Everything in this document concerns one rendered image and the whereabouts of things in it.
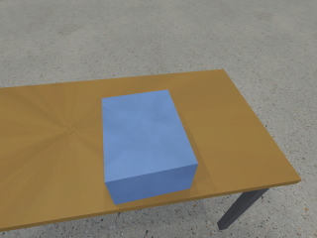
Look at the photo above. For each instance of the carton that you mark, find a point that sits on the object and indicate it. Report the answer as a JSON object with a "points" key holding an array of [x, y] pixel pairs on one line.
{"points": [[146, 151]]}

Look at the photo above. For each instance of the table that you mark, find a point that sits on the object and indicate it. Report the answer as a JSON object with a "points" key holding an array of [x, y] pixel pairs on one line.
{"points": [[52, 151]]}

